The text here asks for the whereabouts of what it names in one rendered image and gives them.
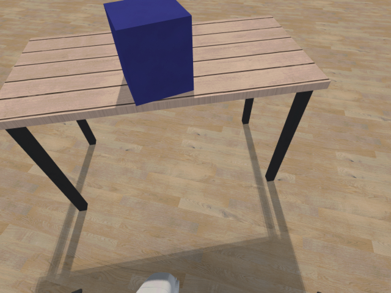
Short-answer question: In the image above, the robot left thigh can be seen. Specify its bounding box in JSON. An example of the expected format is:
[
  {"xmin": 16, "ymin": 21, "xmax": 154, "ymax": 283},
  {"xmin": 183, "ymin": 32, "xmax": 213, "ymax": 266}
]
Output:
[{"xmin": 136, "ymin": 272, "xmax": 179, "ymax": 293}]

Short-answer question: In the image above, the carton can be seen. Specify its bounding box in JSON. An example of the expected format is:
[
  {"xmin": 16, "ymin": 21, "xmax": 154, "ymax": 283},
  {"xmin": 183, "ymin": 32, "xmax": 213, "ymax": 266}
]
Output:
[{"xmin": 103, "ymin": 0, "xmax": 194, "ymax": 106}]

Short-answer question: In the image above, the table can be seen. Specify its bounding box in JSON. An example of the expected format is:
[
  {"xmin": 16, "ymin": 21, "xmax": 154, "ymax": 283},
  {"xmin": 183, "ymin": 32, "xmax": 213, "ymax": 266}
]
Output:
[{"xmin": 0, "ymin": 15, "xmax": 331, "ymax": 211}]

